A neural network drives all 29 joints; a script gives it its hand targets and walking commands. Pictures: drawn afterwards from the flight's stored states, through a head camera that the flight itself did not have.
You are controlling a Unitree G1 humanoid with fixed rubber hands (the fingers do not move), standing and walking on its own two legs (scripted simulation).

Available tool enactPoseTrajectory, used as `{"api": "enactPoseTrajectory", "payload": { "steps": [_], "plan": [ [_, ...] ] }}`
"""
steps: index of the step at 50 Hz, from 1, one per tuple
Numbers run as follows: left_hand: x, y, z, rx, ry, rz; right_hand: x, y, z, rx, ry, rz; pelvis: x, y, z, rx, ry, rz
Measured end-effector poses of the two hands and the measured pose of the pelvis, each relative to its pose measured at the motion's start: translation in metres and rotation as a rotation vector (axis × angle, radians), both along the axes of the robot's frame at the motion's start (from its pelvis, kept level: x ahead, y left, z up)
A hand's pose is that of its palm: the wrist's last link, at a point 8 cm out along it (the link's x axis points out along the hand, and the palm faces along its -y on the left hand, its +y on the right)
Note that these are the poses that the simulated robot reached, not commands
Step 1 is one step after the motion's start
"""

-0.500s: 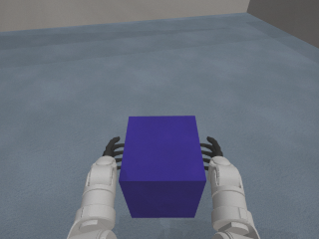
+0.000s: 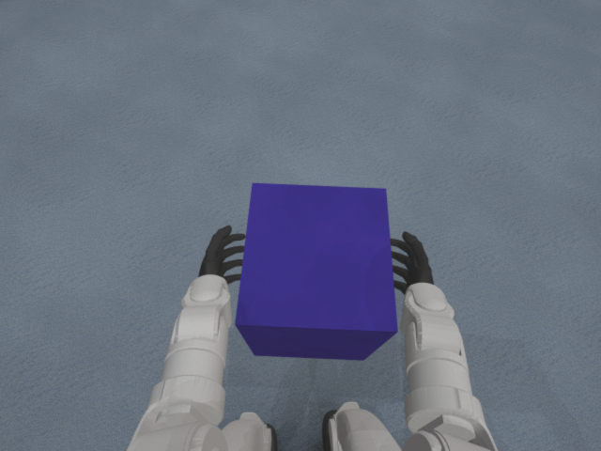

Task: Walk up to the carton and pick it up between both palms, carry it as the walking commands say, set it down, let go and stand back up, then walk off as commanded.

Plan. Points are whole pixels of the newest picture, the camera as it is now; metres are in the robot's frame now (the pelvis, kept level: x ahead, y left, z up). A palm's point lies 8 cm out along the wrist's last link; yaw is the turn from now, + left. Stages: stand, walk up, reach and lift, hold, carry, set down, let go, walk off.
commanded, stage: set down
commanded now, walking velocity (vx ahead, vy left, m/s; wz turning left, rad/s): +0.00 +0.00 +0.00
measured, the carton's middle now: (313, 280) +0.37 -0.04 -0.12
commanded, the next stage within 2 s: none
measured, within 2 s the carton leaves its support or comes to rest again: neither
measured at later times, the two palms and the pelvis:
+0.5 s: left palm (231, 282) +0.37 +0.10 -0.12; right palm (403, 285) +0.35 -0.19 -0.12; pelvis -0.02 -0.01 -0.07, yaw -1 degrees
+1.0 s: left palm (237, 283) +0.40 +0.10 -0.21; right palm (387, 285) +0.39 -0.19 -0.21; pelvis -0.03 -0.01 -0.14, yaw +0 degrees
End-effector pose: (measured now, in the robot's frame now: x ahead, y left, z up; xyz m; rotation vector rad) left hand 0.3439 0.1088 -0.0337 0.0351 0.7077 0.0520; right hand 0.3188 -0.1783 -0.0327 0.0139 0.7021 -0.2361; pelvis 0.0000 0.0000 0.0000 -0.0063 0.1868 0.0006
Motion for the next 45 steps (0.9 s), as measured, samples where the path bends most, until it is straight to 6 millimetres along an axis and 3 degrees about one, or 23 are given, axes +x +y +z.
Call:
{"api": "enactPoseTrajectory", "payload": {
  "steps": [16, 45],
  "plan": [
    [0.019, -0.009, -0.057, -0.008, -0.016, 0.022, 0.023, -0.009, -0.056, 0.010, -0.016, 0.007, -0.013, 0.001, -0.037, 0.012, 0.190, -0.018],
    [0.055, -0.009, -0.154, -0.017, -0.015, 0.039, 0.062, -0.010, -0.156, 0.033, -0.013, 0.004, -0.024, -0.016, -0.127, 0.011, 0.434, -0.009]
  ]
}}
